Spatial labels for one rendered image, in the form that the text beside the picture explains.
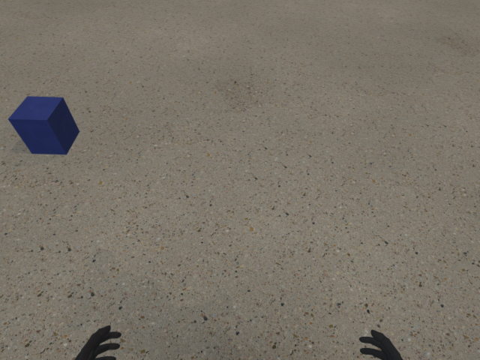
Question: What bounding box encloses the robot right hand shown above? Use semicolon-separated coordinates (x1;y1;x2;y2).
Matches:
359;330;403;360

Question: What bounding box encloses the robot left hand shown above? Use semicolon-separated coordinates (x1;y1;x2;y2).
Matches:
75;325;122;360

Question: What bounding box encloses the carton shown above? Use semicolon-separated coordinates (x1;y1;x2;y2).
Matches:
8;96;80;155

